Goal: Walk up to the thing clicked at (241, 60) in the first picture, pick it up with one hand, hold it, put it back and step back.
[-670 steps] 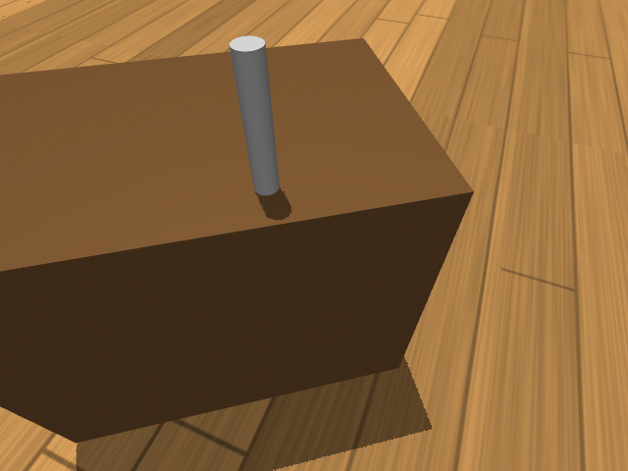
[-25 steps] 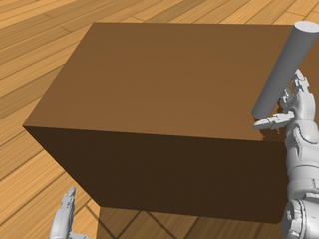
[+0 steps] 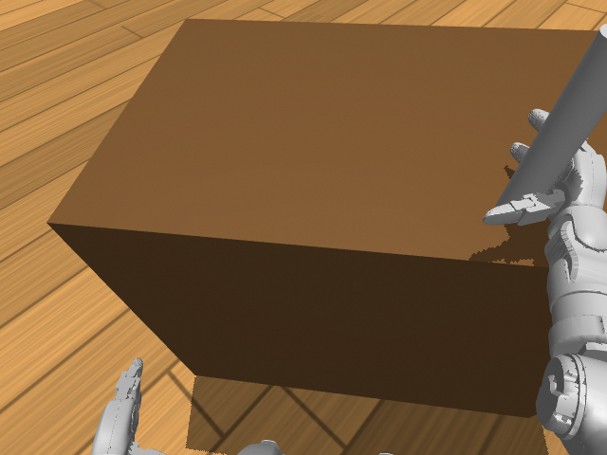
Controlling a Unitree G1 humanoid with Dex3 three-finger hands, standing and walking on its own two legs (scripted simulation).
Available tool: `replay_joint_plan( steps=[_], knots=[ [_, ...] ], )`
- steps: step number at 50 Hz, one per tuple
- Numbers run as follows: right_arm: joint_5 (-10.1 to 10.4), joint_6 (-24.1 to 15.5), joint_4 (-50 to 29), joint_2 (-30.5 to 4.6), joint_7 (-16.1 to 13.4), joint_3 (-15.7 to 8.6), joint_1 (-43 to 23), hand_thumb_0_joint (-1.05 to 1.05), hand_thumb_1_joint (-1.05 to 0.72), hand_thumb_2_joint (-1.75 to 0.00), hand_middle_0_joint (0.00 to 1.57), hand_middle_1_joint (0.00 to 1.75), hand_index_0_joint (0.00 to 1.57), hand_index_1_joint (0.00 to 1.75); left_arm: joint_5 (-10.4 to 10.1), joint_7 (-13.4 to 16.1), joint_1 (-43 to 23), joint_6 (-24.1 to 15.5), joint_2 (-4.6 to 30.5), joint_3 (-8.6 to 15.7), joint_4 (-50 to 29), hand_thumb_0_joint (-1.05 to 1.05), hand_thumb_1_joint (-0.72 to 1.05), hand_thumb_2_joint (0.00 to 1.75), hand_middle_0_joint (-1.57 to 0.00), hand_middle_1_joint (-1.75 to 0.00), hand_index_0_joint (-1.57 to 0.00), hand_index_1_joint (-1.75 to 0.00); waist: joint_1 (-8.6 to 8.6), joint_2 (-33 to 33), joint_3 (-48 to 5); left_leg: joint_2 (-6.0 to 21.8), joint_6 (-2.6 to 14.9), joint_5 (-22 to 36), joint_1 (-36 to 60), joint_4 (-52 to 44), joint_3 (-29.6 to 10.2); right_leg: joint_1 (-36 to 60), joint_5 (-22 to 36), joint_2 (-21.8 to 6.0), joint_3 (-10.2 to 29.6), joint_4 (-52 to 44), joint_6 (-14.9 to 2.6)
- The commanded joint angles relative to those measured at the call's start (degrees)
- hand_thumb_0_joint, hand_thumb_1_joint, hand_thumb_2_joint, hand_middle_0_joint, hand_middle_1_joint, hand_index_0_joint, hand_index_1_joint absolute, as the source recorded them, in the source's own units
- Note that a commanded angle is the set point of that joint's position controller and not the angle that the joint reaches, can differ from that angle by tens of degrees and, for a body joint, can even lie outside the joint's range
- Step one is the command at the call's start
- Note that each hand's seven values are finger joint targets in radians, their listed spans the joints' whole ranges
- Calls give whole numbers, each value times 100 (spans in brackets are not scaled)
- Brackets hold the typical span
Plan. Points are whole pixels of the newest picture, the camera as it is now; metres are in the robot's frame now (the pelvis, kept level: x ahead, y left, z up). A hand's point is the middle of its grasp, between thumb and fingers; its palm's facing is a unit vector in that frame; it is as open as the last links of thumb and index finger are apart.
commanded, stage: close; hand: right
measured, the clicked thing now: (557, 142) +0.45 -0.24 +0.18
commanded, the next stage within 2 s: settle in 0.44 s
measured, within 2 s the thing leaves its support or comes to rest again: leaves its support in 0.74 s
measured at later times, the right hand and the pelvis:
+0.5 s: hand (527, 184) +0.45 -0.24 +0.11, palm faces +0.20 +0.98 +0.02, open 6.8 cm; pelvis +0.01 -0.01 +0.00, yaw +0 degrees
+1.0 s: hand (548, 153) +0.45 -0.24 +0.16, palm faces +0.23 +0.97 +0.01, open 6.0 cm; pelvis +0.01 -0.01 +0.01, yaw +0 degrees
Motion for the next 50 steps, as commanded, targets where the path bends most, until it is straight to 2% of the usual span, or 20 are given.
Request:
replay_joint_plan(
  steps=[1, 3, 4, 5, 9, 11, 12, 14, 20, 24, 26, 27, 30, 31, 34, 38, 42, 44, 48, 50],
  knots=[
    [68, -513, -1750, -1667, 65, -341, -2599, 0, 42, -21, 71, 44, 71, 44, 12, 101, -546, -349, 1113, 583, -1373, 0, -56, 6, -5, -5, -5, -5, -143, -392, -2784, 24, 46, 1596, 1316, -379, 15, 1176, 1593, 139, -53, -449, -158],
    [134, -510, -2063, -1818, 48, -515, -2639, 0, 37, -27, 75, 50, 75, 50, -18, 118, -458, -320, 1149, 554, -1692, 0, -56, 6, -5, -5, -5, -5, -164, -237, -3080, -5, 28, 1879, 1550, -375, 76, 1443, 1936, 144, -29, -456, -165],
    [124, -403, -1369, -1316, 78, -238, -1980, 0, 35, -33, 76, 54, 77, 55, -9, 122, 26, -259, 1134, 650, -1198, 0, -56, 6, -5, -5, -5, -5, -82, -259, -2594, -14, 38, 1780, 1377, -396, 89, 1348, 1804, 166, -41, -489, -161],
    [192, -377, -1226, -1048, 98, -156, -1689, 0, 30, -35, 81, 57, 81, 58, -31, 92, 134, -228, 895, 434, -1032, 0, -56, 6, -5, -5, -5, -5, -70, -66, -2167, -25, 27, 1656, 1229, -473, 113, 1216, 1688, 167, -29, -541, -183],
    [104, -519, -1516, -1539, -61, -429, -2491, 0, 15, -44, 91, 67, 91, 67, -14, 111, -128, -251, 756, 333, -1091, 0, -56, 6, -5, -5, -5, -5, -38, -203, -1814, 3, 51, 1268, 871, -540, 56, 969, 1251, 133, -52, -596, -196],
    [43, -561, -1081, -1128, -31, -168, -2209, 0, 12, -48, 92, 69, 92, 70, 24, 37, -17, -227, 459, 152, -706, 0, -55, 5, -5, -5, -5, -5, 19, -422, -1195, 7, 74, 1009, 490, -529, 49, 820, 1018, 123, -57, -620, -178],
    [6, -542, -855, -888, 12, 11, -2107, 0, 6, -52, 93, 73, 93, 73, 30, 33, 5, -242, 508, 231, -641, 0, -54, 5, -5, -5, -6, -5, 83, -383, -1291, -1, 77, 971, 419, -499, 42, 823, 977, 110, -45, -602, -183],
    [-45, -588, -1371, -1389, 20, -150, -2276, 0, -4, -61, 99, 80, 98, 80, 34, 71, -155, -260, 862, 445, -1160, 0, -54, 4, -5, -5, -6, -5, 26, -471, -1876, 8, 78, 1210, 748, -493, 17, 1088, 1200, 124, -76, -575, -167],
    [197, -571, -2168, -1291, 220, -145, -2563, 0, -28, -76, 115, 95, 113, 95, -3, 41, -309, -291, 786, 303, -1376, 0, -55, 5, -5, -5, -5, -5, -46, -660, -2715, -18, 75, 1700, 931, -376, 125, 1628, 1976, 108, 2, -410, -113],
    [194, -546, -1602, -1425, 23, -349, -2464, 0, -40, -84, 123, 103, 122, 103, 11, 128, -502, -297, 1173, 652, -1137, 0, -56, 5, -6, -5, -5, -5, -1, -245, -2266, -22, 56, 1300, 864, -440, 147, 1239, 1453, 88, 68, -516, -157],
    [118, -597, -1619, -1494, -73, -403, -2445, 0, -47, -91, 127, 109, 126, 109, -8, 134, -786, -316, 1024, 442, -1812, 0, -56, 5, -6, -5, -6, -5, -51, -59, -2439, -16, 46, 1539, 1124, -424, 127, 1232, 1637, 106, 25, -497, -168],
    [93, -580, -1250, -1429, -66, -410, -2087, 0, -51, -97, 128, 113, 127, 113, 16, 144, -166, -259, 1089, 560, -1365, 0, -55, 5, -5, -5, -5, -5, -10, -88, -2337, -26, 52, 1686, 1124, -400, 145, 1266, 1821, 108, 16, -486, -152],
    [83, -652, -1521, -1162, 21, -153, -2129, 0, -56, -116, 126, 125, 127, 125, 11, 14, 199, -179, 519, 86, -1089, 0, -56, 6, -7, -6, -7, -7, -138, -619, -2168, -40, 97, 1528, 901, -411, 135, 1399, 2045, 97, 19, -527, -93],
    [58, -706, -2058, -1455, 2, -236, -2569, 0, -57, -116, 128, 126, 128, 126, 7, 40, 74, -208, 696, 273, -1236, 0, -56, 6, -7, -6, -7, -6, -139, -804, -2511, -42, 102, 1620, 934, -385, 129, 1651, 2242, 75, 26, -516, -71],
    [94, -617, -1964, -1579, -75, -374, -2607, 0, -59, -121, 130, 131, 131, 131, 32, 33, 12, -195, 746, 397, -755, 0, -55, 5, -7, -6, -7, -6, -95, -847, -1861, -31, 118, 1349, 714, -466, 125, 1368, 1745, 71, 27, -633, -65],
    [93, -575, -2548, -1360, -119, -84, -3091, 0, -62, -128, 133, 136, 134, 136, 22, 70, -719, -320, 760, 264, -1460, 0, -56, 6, -7, -6, -6, -6, -104, -918, -2774, -58, 123, 1669, 1105, -486, 149, 1947, 2228, 39, 69, -603, -40],
    [128, -298, -1766, -1208, -86, -64, -2430, 0, -61, -130, 136, 139, 138, 139, -1, 124, -334, -224, 944, 415, -876, 0, -56, 6, -7, -6, -6, -6, -79, -554, -2337, -59, 97, 1697, 1181, -596, 195, 1829, 2358, 49, 77, -682, -73],
    [129, -221, -2066, -1613, -116, -299, -2764, 0, -62, -133, 140, 143, 141, 143, -18, 189, -434, -252, 1280, 719, -963, 0, -56, 6, -7, -6, -6, -6, -92, -456, -2618, -53, 86, 1831, 1280, -619, 195, 1982, 2357, 48, 62, -731, -88],
    [175, -25, -1508, -1031, -38, 8, -2411, 0, -63, -129, 140, 140, 141, 140, -81, 122, -187, -262, 591, 142, -784, 0, -55, 5, -6, -6, -6, -6, -95, -213, -1677, -34, 61, 1479, 1185, -790, 222, 1553, 1707, 81, 19, -929, -125],
    [142, 38, -1382, -1210, 16, -72, -2342, 0, -63, -130, 141, 141, 142, 141, -71, 134, -176, -278, 657, 220, -704, 0, -55, 5, -6, -6, -6, -6, -108, -157, -1599, 10, 30, 1425, 1282, -854, 153, 1428, 1474, 124, -42, -961, -175]
  ],
)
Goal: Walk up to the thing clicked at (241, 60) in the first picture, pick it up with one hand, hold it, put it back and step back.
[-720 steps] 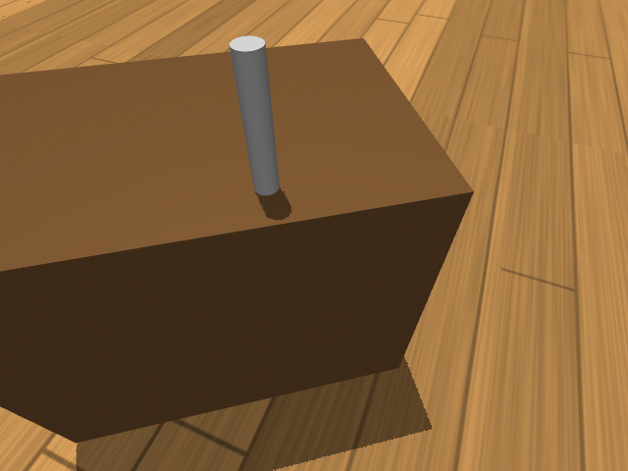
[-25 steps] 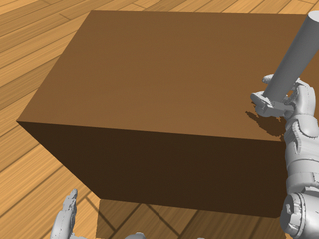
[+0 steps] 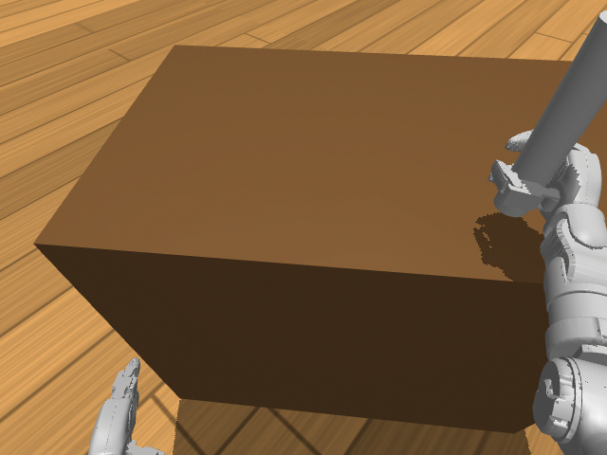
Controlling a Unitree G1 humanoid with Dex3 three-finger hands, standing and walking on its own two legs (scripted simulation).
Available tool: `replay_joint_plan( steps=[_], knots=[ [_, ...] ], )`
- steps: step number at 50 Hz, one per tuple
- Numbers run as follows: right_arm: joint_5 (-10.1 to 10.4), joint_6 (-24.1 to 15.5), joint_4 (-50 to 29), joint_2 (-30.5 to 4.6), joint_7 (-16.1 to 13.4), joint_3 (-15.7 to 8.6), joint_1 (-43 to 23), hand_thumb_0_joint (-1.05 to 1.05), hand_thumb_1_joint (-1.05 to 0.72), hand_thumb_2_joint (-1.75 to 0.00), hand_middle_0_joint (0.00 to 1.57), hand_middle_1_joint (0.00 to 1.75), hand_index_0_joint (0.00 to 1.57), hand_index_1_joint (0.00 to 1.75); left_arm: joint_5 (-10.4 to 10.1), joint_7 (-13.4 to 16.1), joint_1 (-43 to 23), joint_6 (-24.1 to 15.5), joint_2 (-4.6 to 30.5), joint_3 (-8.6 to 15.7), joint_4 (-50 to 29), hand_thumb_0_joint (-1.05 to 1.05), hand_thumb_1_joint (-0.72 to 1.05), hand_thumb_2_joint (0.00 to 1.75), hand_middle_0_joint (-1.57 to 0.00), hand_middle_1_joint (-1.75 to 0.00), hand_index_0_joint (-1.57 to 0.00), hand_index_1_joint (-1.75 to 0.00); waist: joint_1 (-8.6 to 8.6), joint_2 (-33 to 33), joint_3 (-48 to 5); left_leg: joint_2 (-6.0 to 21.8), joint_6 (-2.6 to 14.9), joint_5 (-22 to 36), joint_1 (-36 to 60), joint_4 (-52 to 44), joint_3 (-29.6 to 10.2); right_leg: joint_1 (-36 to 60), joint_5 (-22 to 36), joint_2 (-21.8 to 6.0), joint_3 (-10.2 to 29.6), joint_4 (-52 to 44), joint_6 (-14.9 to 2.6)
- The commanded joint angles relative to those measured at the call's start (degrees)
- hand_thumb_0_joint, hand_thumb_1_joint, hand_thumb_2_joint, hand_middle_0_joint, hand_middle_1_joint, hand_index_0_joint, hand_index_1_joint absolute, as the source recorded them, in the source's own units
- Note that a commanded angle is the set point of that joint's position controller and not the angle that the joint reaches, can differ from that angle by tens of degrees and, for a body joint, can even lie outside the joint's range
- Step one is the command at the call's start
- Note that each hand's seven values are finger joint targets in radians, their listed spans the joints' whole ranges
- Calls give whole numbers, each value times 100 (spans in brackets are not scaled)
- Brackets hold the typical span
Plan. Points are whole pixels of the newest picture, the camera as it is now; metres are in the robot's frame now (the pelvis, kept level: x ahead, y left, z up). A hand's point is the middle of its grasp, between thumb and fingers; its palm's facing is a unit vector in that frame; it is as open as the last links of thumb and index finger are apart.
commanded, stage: settle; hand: right
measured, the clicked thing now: (555, 133) +0.44 -0.25 +0.22
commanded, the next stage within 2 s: lift in 0.46 s
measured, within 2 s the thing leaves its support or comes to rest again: neither
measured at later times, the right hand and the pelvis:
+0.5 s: hand (525, 160) +0.43 -0.23 +0.18, palm faces +0.21 +0.98 +0.01, open 6.0 cm; pelvis -0.01 +0.00 +0.01, yaw +0 degrees
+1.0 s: hand (539, 127) +0.42 -0.21 +0.24, palm faces +0.20 +0.98 -0.01, open 6.0 cm; pelvis +0.00 +0.00 +0.01, yaw +0 degrees
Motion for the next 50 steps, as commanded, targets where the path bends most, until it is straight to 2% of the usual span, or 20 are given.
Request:
replay_joint_plan(
  steps=[1, 3, 6, 8, 10, 14, 16, 18, 22, 23, 26, 29, 31, 34, 36, 37, 39, 46, 48, 50],
  knots=[
    [87, -301, -1298, -1561, 103, -310, -2552, 0, -63, -129, 142, 141, 143, 141, -7, 47, -86, -332, 703, 342, -844, 0, -55, 5, -6, -6, -6, -6, 46, -47, -1612, -28, 79, 1479, 760, -488, 118, 900, 1467, 84, -56, -629, -128],
    [93, -231, -1412, -1559, 104, -310, -2655, 0, -62, -132, 140, 143, 142, 143, 21, 38, -15, -312, 873, 537, -651, 0, -54, 5, -6, -6, -6, -6, 38, -279, -1574, -20, 98, 1497, 641, -498, 87, 1056, 1501, 100, -83, -663, -107],
    [106, -212, -1836, -1316, 116, -61, -3049, 0, -64, -131, 138, 141, 139, 141, 16, 2, -266, -366, 650, 313, -834, 0, -54, 5, -6, -6, -6, -6, 46, -405, -1785, -30, 119, 1604, 761, -519, 91, 1183, 1621, 98, -75, -661, -88],
    [90, -216, -2006, -1546, 74, -159, -3175, 0, -64, -130, 139, 141, 140, 141, -5, 19, -519, -380, 613, 242, -923, 0, -55, 5, -6, -6, -6, -6, -25, -388, -1912, -7, 110, 1575, 879, -538, 65, 1186, 1548, 117, -91, -663, -97],
    [105, -167, -1947, -1731, 31, -325, -3146, 0, -60, -131, 138, 142, 139, 142, 28, 103, -399, -379, 984, 589, -703, 0, -55, 5, -6, -6, -6, -6, 24, -319, -2095, -3, 97, 1601, 974, -570, 70, 1300, 1539, 116, -77, -680, -118],
    [139, -127, -2117, -1603, -15, -263, -3215, 0, -65, -131, 139, 142, 140, 142, -9, 114, -711, -421, 504, 67, -1002, 0, -56, 6, -6, -5, -5, -6, -110, -198, -2029, 17, 85, 1399, 1195, -663, 66, 1138, 1351, 134, -99, -772, -124],
    [76, -49, -1710, -1686, -45, -304, -2941, 0, -64, -132, 139, 143, 140, 143, 15, 163, -299, -369, 671, 292, -502, 0, -55, 5, -6, -5, -5, -6, -64, -203, -1874, 11, 87, 1326, 1144, -707, 60, 1124, 1258, 122, -99, -842, -119],
    [79, -21, -1805, -1687, -31, -259, -3074, 0, -64, -132, 139, 142, 140, 142, 10, 181, -552, -405, 837, 407, -861, 0, -55, 5, -6, -5, -6, -6, 25, -183, -1893, 11, 79, 1331, 1064, -729, 70, 1232, 1250, 113, -86, -864, -122],
    [76, 160, -1472, -1520, 21, -192, -2853, 0, -67, -134, 138, 144, 139, 144, 6, 140, -285, -393, 700, 302, -571, 0, -56, 5, -6, -5, -5, -6, -48, -202, -1444, -2, 103, 1374, 899, -803, 101, 1161, 1335, 126, -89, -945, -107],
    [96, 171, -1382, -1473, 56, -147, -2894, 0, -67, -135, 138, 144, 139, 144, 10, 140, -127, -396, 725, 411, -286, 0, -56, 5, -6, -5, -5, -6, 55, -171, -1387, -25, 101, 1398, 814, -799, 113, 1184, 1342, 95, -67, -961, -116],
    [82, 166, -1687, -1645, 76, -195, -3285, 0, -68, -138, 139, 147, 141, 147, 31, 112, -515, -457, 744, 343, -456, 0, -56, 5, -6, -5, -5, -6, -27, -207, -1589, -14, 102, 1342, 829, -839, 93, 1280, 1297, 104, -73, -986, -109],
    [110, 183, -1620, -1516, 105, -86, -3422, 0, -61, -134, 138, 143, 139, 143, 24, 144, -524, -518, 783, 425, -348, 0, -55, 4, -6, -6, -6, -6, 70, -213, -1614, -39, 108, 1264, 781, -856, 115, 1394, 1210, 72, -41, -1015, -106],
    [136, 169, -1804, -1551, 122, -91, -3316, 0, -60, -131, 135, 140, 136, 140, 20, 129, -546, -530, 711, 351, -213, 0, -55, 5, -6, -6, -6, -6, -83, -348, -1715, -32, 126, 1244, 911, -857, 125, 1396, 1248, 87, -47, -1049, -85],
    [164, 200, -2269, -1634, 95, -165, -3379, 0, -60, -132, 136, 141, 137, 141, 40, 188, -684, -556, 914, 494, -402, 0, -55, 5, -6, -6, -6, -6, -145, -458, -2339, -62, 150, 1648, 1101, -784, 170, 1867, 1851, 38, 5, -981, -30],
    [187, 315, -2279, -1429, 70, -54, -3242, 0, -62, -132, 138, 142, 139, 142, 45, 169, -291, -515, 697, 360, 52, 0, -54, 4, -6, -6, -6, -6, -152, -651, -2185, -94, 164, 1743, 940, -791, 215, 2073, 2338, -14, 82, -969, 22],
    [197, 297, -2668, -1533, 24, -115, -3382, 0, -64, -131, 138, 142, 138, 142, 30, 153, -691, -553, 641, 220, -401, 0, -55, 5, -6, -6, -6, -6, -234, -667, -2307, -84, 166, 1741, 1061, -806, 213, 2074, 2361, -21, 102, -979, 29],
    [182, 387, -2758, -1674, -74, -220, -3347, 0, -66, -132, 139, 142, 139, 142, 58, 217, -767, -563, 877, 466, -367, 0, -55, 4, -5, -6, -6, -6, -227, -517, -2366, -79, 158, 1865, 1223, -830, 213, 2036, 2384, -9, 71, -975, 5],
    [196, 982, -3036, -1143, -169, 53, -2760, 0, -67, -134, 143, 146, 143, 146, 38, 128, -363, -472, 615, 335, -31, 0, -54, 4, -5, -6, -6, -6, -217, -389, -1479, -74, 146, 1823, 1197, -985, 234, 1808, 2136, 43, -40, -1192, -44],
    [208, 1204, -3237, -1138, -143, 45, -2701, 0, -67, -134, 143, 146, 143, 146, 32, 98, -483, -472, 819, 539, -97, 0, -54, 4, -5, -6, -6, -5, -199, -335, -1426, -62, 133, 1744, 1171, -1025, 227, 1845, 1975, 54, -68, -1243, -62],
    [234, 1417, -3523, -980, -93, 154, -2629, 0, -68, -134, 143, 146, 144, 146, 28, 14, -474, -469, 631, 359, -66, 0, -54, 4, -5, -6, -5, -5, -267, -354, -1537, -61, 137, 1831, 1301, -1042, 247, 1923, 2128, 62, -64, -1222, -68]
  ],
)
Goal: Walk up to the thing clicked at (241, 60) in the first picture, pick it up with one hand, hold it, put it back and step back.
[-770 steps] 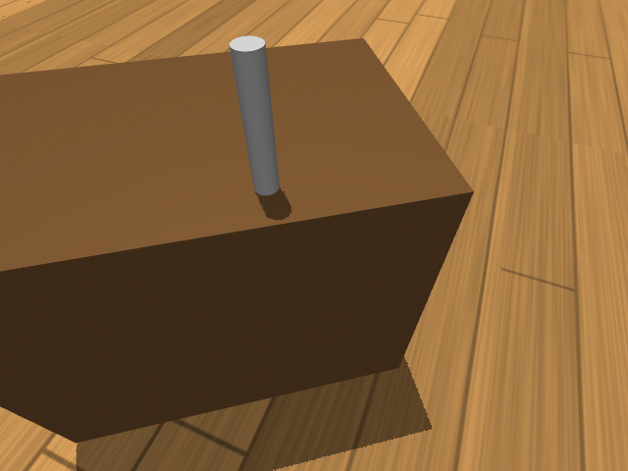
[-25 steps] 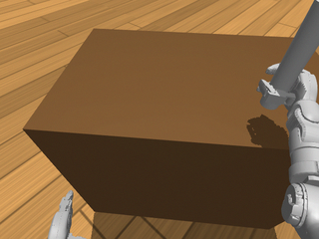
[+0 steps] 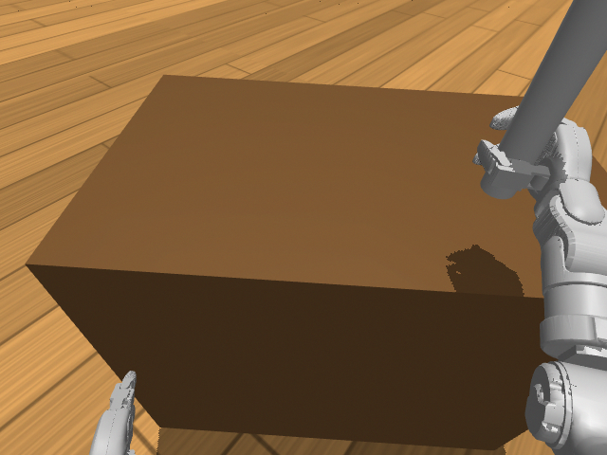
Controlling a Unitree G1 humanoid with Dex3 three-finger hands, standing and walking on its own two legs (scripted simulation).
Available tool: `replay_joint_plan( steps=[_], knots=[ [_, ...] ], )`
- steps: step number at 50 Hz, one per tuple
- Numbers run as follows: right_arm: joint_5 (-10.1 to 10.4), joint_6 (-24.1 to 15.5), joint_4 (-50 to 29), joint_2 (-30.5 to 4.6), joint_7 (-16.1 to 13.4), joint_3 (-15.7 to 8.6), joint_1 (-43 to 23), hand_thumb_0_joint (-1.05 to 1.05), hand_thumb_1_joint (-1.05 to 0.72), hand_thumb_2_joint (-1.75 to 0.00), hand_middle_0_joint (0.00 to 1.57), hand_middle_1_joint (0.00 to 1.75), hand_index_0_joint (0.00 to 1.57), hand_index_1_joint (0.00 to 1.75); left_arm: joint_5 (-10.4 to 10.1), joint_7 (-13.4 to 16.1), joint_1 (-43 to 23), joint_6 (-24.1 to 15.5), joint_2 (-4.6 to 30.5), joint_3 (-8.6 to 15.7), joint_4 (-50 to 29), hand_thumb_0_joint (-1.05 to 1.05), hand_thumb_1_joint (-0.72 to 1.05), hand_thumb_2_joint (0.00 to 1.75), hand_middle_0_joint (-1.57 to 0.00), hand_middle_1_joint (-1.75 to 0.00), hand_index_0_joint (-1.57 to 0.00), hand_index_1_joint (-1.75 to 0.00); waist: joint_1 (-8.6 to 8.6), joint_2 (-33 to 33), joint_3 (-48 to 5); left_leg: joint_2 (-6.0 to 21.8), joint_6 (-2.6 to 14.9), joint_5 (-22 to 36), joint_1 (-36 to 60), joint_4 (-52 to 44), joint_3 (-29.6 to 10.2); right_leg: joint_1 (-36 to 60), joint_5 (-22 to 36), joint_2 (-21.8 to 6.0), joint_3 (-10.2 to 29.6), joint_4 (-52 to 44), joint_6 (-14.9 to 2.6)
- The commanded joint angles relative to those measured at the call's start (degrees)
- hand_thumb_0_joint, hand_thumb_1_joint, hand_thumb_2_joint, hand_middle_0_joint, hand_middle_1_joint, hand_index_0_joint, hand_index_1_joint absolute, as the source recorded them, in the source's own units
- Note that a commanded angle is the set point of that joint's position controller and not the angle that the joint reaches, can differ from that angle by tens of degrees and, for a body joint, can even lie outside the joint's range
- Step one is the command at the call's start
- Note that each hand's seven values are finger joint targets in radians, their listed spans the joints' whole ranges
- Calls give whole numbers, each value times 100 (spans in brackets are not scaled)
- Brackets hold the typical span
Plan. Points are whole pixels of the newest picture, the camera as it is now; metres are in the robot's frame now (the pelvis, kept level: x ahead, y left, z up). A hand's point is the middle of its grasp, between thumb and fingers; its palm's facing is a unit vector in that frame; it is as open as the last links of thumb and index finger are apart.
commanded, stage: lift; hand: right
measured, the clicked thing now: (543, 107) +0.41 -0.23 +0.29
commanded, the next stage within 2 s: hold in 0.92 s
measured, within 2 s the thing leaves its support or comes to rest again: neither
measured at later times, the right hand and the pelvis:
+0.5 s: hand (524, 141) +0.35 -0.19 +0.28, palm faces +0.19 +0.98 -0.03, open 6.0 cm; pelvis -0.01 +0.01 +0.00, yaw -2 degrees
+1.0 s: hand (543, 135) +0.32 -0.18 +0.31, palm faces +0.17 +0.99 -0.02, open 6.0 cm; pelvis -0.02 +0.01 +0.00, yaw -2 degrees
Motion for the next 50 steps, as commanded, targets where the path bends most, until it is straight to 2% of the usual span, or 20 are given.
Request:
replay_joint_plan(
  steps=[1, 3, 7, 8, 10, 12, 17, 18, 20, 25, 28, 29, 30, 31, 33, 35, 38, 44, 48, 50],
  knots=[
    [191, 18, -2053, -1266, 75, -274, -2764, 0, -69, -134, 144, 146, 144, 146, -14, -33, -307, -272, 752, 306, -815, 0, -54, 4, -5, -5, -5, -5, 4, -23, -1565, -97, 110, 1661, 501, -325, 299, 1039, 1906, 25, -6, -413, -89],
    [249, 265, -2135, -1044, 98, -147, -2634, 0, -67, -133, 144, 146, 144, 146, -39, -98, -438, -252, 505, 84, -657, 0, -55, 5, -4, -5, -5, -5, -64, -64, -1467, -75, 113, 1746, 590, -329, 289, 1008, 2022, 55, -23, -413, -101],
    [223, 587, -2892, -1539, -61, -537, -2769, 0, -68, -134, 145, 147, 145, 147, -20, -34, -786, -259, 1125, 591, -866, 0, -55, 5, -4, -5, -4, -5, -132, 189, -1753, -41, 99, 1625, 816, -374, 301, 1133, 1775, 104, -26, -480, -121],
    [231, 631, -3232, -1442, -103, -457, -2955, 0, -68, -133, 144, 146, 144, 146, -18, -15, -1003, -289, 1211, 638, -1186, 0, -55, 5, -5, -5, -4, -5, -95, 179, -1862, -37, 102, 1586, 868, -394, 308, 1199, 1725, 109, -21, -489, -123],
    [250, 815, -3280, -1382, -178, -482, -2798, 0, -69, -131, 143, 144, 143, 144, -60, -10, -841, -290, 1066, 536, -1133, 0, -55, 5, -4, -5, -4, -5, -119, 290, -1641, -36, 98, 1462, 867, -422, 318, 1172, 1589, 130, -38, -490, -135],
    [257, 983, -3286, -1139, -189, -305, -2672, 0, -66, -131, 143, 145, 143, 145, -68, -67, -613, -199, 503, 30, -938, 0, -55, 5, -4, -5, -4, -5, -179, 264, -1511, 0, 75, 1539, 957, -473, 306, 1068, 1633, 163, -70, -491, -144],
    [218, 1558, -3394, -1176, -162, -329, -2373, 0, -61, -132, 142, 145, 142, 145, -70, -119, -514, -124, 857, 414, -530, 0, -55, 5, -4, -5, -4, -5, -68, -215, -1114, 17, 99, 1252, 636, -591, 291, 1111, 1337, 192, -74, -677, -132],
    [217, 1675, -3381, -1079, -133, -252, -2356, 0, -63, -133, 143, 146, 143, 146, -70, -155, -453, -122, 715, 270, -389, 0, -54, 4, -4, -5, -4, -5, -94, -219, -984, 23, 91, 1293, 637, -604, 301, 1068, 1371, 205, -70, -663, -139],
    [245, 1863, -3677, -1144, -124, -300, -2429, 0, -62, -132, 141, 145, 142, 145, -81, -168, -730, -195, 931, 416, -707, 0, -55, 5, -4, -5, -4, -5, -47, -31, -973, 43, 64, 1152, 647, -695, 296, 1066, 1195, 223, -70, -690, -164],
    [390, 2050, -3883, -1186, -159, -448, -2570, 0, -61, -133, 143, 147, 144, 147, -83, -175, -961, -340, 726, 209, -629, 0, -56, 6, -4, -4, -4, -5, -133, 354, -881, 29, 45, 659, 704, -807, 333, 966, 797, 214, -3, -768, -193],
    [421, 2152, -3972, -1248, -201, -539, -2549, 0, -64, -132, 143, 146, 144, 146, -79, -128, -935, -425, 963, 423, -626, 0, -56, 5, -4, -4, -3, -5, -117, 374, -1143, 34, 54, 800, 777, -755, 344, 1143, 926, 206, -2, -756, -195],
    [388, 2152, -4251, -1375, -231, -585, -2661, 0, -64, -132, 143, 146, 144, 146, -74, -144, -1039, -423, 841, 263, -623, 0, -56, 5, -4, -4, -4, -5, -237, 218, -1179, 48, 66, 722, 807, -744, 344, 1072, 895, 234, 1, -748, -186],
    [385, 2200, -4118, -1145, -234, -426, -2633, 0, -63, -132, 143, 145, 143, 145, -76, -124, -992, -437, 878, 318, -699, 0, -56, 6, -4, -4, -3, -5, -128, 296, -1305, 46, 70, 854, 825, -725, 339, 1193, 988, 222, -5, -734, -191],
    [390, 2223, -4253, -1172, -260, -460, -2634, 0, -64, -132, 143, 146, 143, 146, -79, -139, -1048, -455, 797, 200, -609, 0, -56, 5, -4, -4, -3, -5, -237, 188, -1207, 34, 90, 793, 834, -720, 366, 1128, 971, 216, 9, -765, -172],
    [378, 2314, -4333, -1155, -281, -441, -2684, 0, -63, -132, 142, 145, 143, 145, -78, -98, -1092, -489, 998, 392, -763, 0, -55, 5, -4, -4, -4, -5, -149, 158, -1413, 32, 95, 964, 841, -699, 379, 1320, 1123, 207, 25, -737, -171],
    [346, 2427, -4202, -1016, -273, -265, -2652, 0, -65, -133, 144, 147, 144, 147, -77, -111, -1016, -469, 886, 262, -585, 0, -56, 5, -4, -4, -4, -5, -130, 132, -1151, 25, 108, 814, 726, -743, 388, 1233, 986, 207, 26, -801, -160],
    [364, 2545, -4031, -1032, -246, -305, -2571, 0, -62, -131, 141, 144, 141, 144, -86, -93, -1076, -527, 933, 351, -477, 0, -55, 5, -4, -4, -4, -5, -142, 60, -949, 5, 123, 589, 651, -797, 420, 1174, 792, 175, 85, -884, -142],
    [450, 2751, -4204, -1166, -214, -462, -2531, 0, -64, -134, 143, 147, 143, 147, -111, -185, -1002, -578, 736, 155, -369, 0, -55, 5, -5, -4, -4, -5, -177, 100, -666, -5, 106, 319, 615, -881, 422, 967, 510, 203, 62, -945, -158],
    [455, 2852, -4294, -1062, -215, -372, -2544, 0, -66, -138, 146, 151, 147, 151, -95, -227, -1042, -641, 740, 149, -344, 0, -56, 5, -5, -5, -4, -5, -135, 111, -882, -4, 100, 445, 656, -865, 390, 1036, 616, 221, 50, -909, -164],
    [462, 2848, -4600, -1266, -275, -539, -2822, 0, -67, -138, 146, 150, 147, 150, -94, -188, -1158, -682, 997, 403, -528, 0, -55, 5, -5, -5, -4, -5, -139, 69, -1118, -7, 122, 570, 711, -800, 398, 1201, 760, 197, 65, -865, -142]
  ],
)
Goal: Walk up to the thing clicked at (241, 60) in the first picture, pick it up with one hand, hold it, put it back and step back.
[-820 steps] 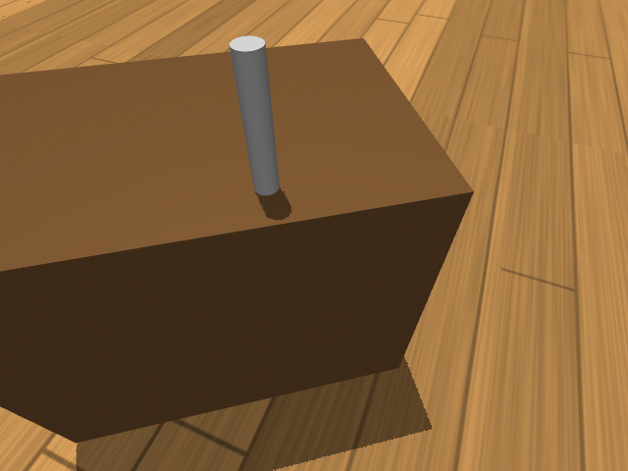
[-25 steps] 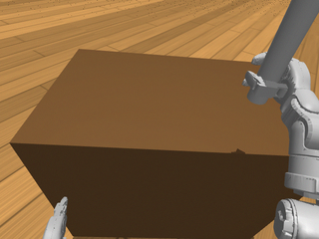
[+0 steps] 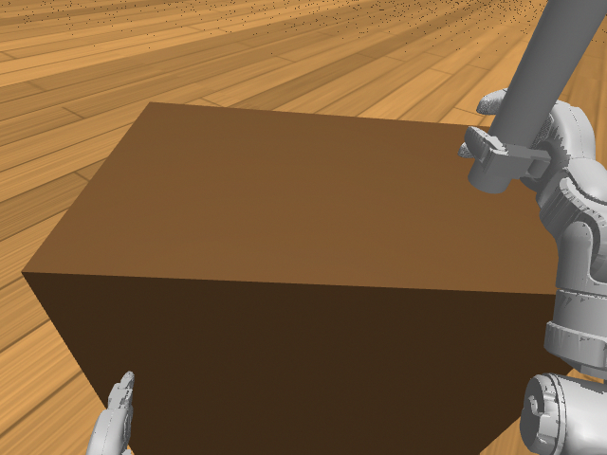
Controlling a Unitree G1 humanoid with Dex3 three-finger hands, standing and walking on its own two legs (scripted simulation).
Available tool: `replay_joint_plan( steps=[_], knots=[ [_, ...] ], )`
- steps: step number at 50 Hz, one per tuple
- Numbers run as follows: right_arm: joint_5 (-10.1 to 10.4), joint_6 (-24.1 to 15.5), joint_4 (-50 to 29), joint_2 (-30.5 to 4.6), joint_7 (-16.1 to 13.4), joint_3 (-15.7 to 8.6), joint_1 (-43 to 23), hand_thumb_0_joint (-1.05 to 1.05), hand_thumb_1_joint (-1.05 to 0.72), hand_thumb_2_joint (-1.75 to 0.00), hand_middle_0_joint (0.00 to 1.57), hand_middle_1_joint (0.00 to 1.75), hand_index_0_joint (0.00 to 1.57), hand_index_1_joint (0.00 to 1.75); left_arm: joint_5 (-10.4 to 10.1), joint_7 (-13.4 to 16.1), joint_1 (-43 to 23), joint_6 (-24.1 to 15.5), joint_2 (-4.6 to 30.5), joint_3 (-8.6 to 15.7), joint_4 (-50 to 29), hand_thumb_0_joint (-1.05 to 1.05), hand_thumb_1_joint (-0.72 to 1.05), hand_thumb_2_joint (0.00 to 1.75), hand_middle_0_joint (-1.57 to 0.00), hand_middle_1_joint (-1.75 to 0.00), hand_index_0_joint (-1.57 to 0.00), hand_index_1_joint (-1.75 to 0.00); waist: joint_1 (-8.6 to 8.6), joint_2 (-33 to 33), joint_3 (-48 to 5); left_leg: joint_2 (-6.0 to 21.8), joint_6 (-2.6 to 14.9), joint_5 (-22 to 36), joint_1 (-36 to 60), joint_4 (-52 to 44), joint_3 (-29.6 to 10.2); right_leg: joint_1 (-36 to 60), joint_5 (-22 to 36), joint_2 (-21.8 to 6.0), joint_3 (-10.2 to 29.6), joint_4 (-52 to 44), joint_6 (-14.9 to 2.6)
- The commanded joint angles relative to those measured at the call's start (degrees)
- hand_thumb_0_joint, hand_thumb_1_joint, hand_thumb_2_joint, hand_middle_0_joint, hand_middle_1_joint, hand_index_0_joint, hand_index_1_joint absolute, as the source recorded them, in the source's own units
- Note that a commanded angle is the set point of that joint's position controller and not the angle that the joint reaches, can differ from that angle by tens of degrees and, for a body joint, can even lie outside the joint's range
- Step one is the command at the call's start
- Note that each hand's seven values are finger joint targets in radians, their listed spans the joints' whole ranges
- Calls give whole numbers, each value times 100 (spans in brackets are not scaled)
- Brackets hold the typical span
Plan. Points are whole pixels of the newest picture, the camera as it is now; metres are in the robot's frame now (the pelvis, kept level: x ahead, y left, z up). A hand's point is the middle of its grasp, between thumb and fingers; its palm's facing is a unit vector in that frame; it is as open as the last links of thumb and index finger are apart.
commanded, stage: hold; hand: right
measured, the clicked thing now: (537, 82) +0.35 -0.19 +0.37
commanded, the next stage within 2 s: none
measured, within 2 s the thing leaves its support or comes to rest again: neither
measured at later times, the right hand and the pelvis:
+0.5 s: hand (494, 122) +0.35 -0.17 +0.32, palm faces +0.11 +0.99 -0.02, open 6.0 cm; pelvis +0.00 +0.00 +0.00, yaw +0 degrees
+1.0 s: hand (500, 134) +0.34 -0.18 +0.31, palm faces +0.13 +0.99 -0.01, open 6.0 cm; pelvis +0.00 +0.00 +0.00, yaw +0 degrees
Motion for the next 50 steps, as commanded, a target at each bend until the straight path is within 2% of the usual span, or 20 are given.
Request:
replay_joint_plan(
  steps=[1, 5, 9, 10, 11, 12, 14, 19, 20, 22, 27, 28, 31, 33, 36, 40, 43, 46, 47, 50],
  knots=[
    [60, -453, -1668, -1438, -67, -488, -3166, 0, -66, -137, 145, 149, 146, 149, 23, 40, -922, -421, 867, 391, -1144, 0, -56, 5, -5, -5, -4, -5, 3, 295, -1258, -104, 81, 351, 17, -517, 239, 540, 406, 99, -90, -464, -173],
    [109, -359, -1488, -1390, -81, -519, -3064, 0, -64, -134, 141, 145, 142, 145, 11, 98, -1044, -476, 918, 458, -1001, 0, -56, 6, -5, -5, -4, -5, -30, 388, -1214, -84, 64, 352, 46, -536, 230, 534, 423, 109, -94, -422, -193],
    [103, -182, -1337, -1224, -40, -361, -3049, 0, -63, -135, 141, 146, 142, 146, 1, 112, -1068, -481, 744, 260, -1019, 0, -56, 5, -5, -5, -4, -5, -16, 416, -1218, -72, 46, 574, 119, -524, 229, 529, 653, 130, -93, -388, -187],
    [93, -137, -1329, -1326, -28, -464, -3031, 0, -62, -135, 142, 147, 143, 147, 8, 118, -1045, -467, 716, 233, -859, 0, -56, 5, -5, -5, -4, -5, -80, 401, -1150, -81, 46, 499, 89, -529, 245, 491, 587, 118, -92, -416, -182],
    [66, -71, -1157, -1136, -1, -282, -2886, 0, -60, -135, 140, 146, 141, 146, 10, 102, -958, -437, 579, 132, -669, 0, -56, 5, -5, -5, -4, -5, -22, 334, -1013, -73, 44, 439, 28, -570, 227, 451, 519, 139, -109, -449, -186],
    [86, -41, -1245, -1188, 11, -329, -2969, 0, -61, -135, 141, 146, 142, 146, 1, 89, -1116, -465, 587, 67, -789, 0, -56, 5, -5, -5, -4, -5, -67, 391, -886, -79, 39, 245, -26, -603, 227, 378, 338, 146, -109, -483, -192],
    [85, 22, -1194, -1283, -1, -407, -3059, 0, -58, -137, 141, 148, 143, 148, 12, 103, -1066, -475, 743, 249, -752, 0, -55, 5, -5, -5, -5, -5, -27, 377, -916, -85, 48, 226, -24, -624, 234, 387, 305, 140, -98, -517, -189],
    [119, 102, -1368, -1337, -7, -437, -3180, 0, -60, -138, 142, 149, 143, 149, 5, 54, -945, -483, 613, 141, -547, 0, -56, 5, -5, -5, -5, -5, -16, 333, -1051, -67, 39, 488, 28, -588, 224, 436, 530, 178, -109, -442, -200],
    [118, 134, -1212, -1277, -21, -421, -3144, 0, -59, -138, 142, 149, 143, 149, -7, 59, -998, -506, 656, 172, -705, 0, -56, 5, -5, -5, -5, -5, 65, 413, -1141, -67, 31, 618, 9, -572, 217, 523, 647, 171, -124, -415, -203],
    [123, 95, -1568, -1419, -75, -522, -3366, 0, -59, -138, 142, 149, 144, 149, 17, 61, -1012, -517, 870, 359, -787, 0, -56, 5, -5, -5, -5, -5, 19, 379, -1319, -78, 55, 635, 80, -515, 237, 566, 705, 147, -106, -404, -177],
    [134, 69, -1479, -1413, -140, -555, -3367, 0, -60, -136, 141, 148, 143, 148, -6, 59, -1020, -519, 777, 276, -810, 0, -56, 6, -5, -5, -4, -5, -76, 407, -1214, -94, 74, 593, 77, -487, 274, 519, 724, 103, -66, -415, -156],
    [106, 100, -1245, -1259, -122, -405, -3182, 0, -60, -137, 142, 148, 143, 148, -4, 57, -1015, -492, 712, 214, -778, 0, -57, 6, -5, -5, -4, -6, -36, 496, -1152, -84, 59, 613, 78, -509, 251, 467, 724, 130, -78, -397, -174],
    [104, 129, -1419, -1381, -126, -542, -3297, 0, -59, -136, 141, 148, 143, 148, 1, 90, -1072, -493, 798, 306, -932, 0, -56, 5, -5, -5, -5, -5, -60, 427, -1387, -58, 45, 886, 216, -463, 236, 601, 972, 146, -109, -324, -178],
    [85, 177, -1419, -1325, -100, -464, -3247, 0, -57, -135, 140, 147, 142, 147, -11, 44, -1036, -457, 682, 168, -811, 0, -56, 5, -5, -5, -5, -5, -108, 330, -1339, -67, 59, 976, 229, -423, 257, 567, 1115, 140, -92, -319, -158],
    [85, 216, -1419, -1331, -69, -493, -3212, 0, -59, -135, 141, 147, 142, 147, -15, 40, -1020, -450, 748, 240, -846, 0, -55, 5, -5, -5, -5, -5, -75, 313, -1328, -83, 72, 911, 202, -441, 269, 608, 1082, 107, -79, -362, -146],
    [124, 300, -1302, -1132, 8, -326, -2993, 0, -59, -137, 141, 148, 143, 148, -45, -3, -918, -401, 533, 55, -532, 0, -55, 5, -5, -5, -5, -5, -30, 385, -884, -85, 47, 630, 46, -560, 253, 397, 733, 124, -101, -449, -174],
    [136, 307, -1344, -1347, 20, -500, -2971, 0, -58, -138, 142, 150, 144, 150, -27, 19, -982, -436, 782, 273, -675, 0, -55, 5, -5, -5, -5, -5, -13, 448, -1017, -93, 40, 610, 53, -567, 257, 490, 712, 122, -90, -455, -182],
    [122, 239, -1319, -1357, 16, -530, -2960, 0, -58, -137, 141, 149, 143, 149, -21, 15, -1010, -462, 745, 188, -820, 0, -56, 5, -5, -5, -5, -5, 42, 526, -1158, -78, 40, 669, 70, -559, 261, 563, 754, 140, -89, -418, -199],
    [163, 184, -1498, -1356, -9, -590, -2954, 0, -60, -137, 142, 149, 144, 149, -22, 33, -963, -456, 776, 295, -652, 0, -55, 5, -5, -5, -5, -5, -20, 516, -1092, -54, 31, 677, 79, -568, 242, 530, 745, 161, -110, -400, -206],
    [149, 19, -1994, -1520, -58, -639, -3262, 0, -59, -136, 142, 148, 143, 148, 4, 46, -1005, -497, 720, 242, -580, 0, -55, 5, -5, -5, -5, -5, -68, 308, -1164, -24, 39, 561, 59, -561, 199, 513, 614, 188, -137, -362, -216]
  ],
)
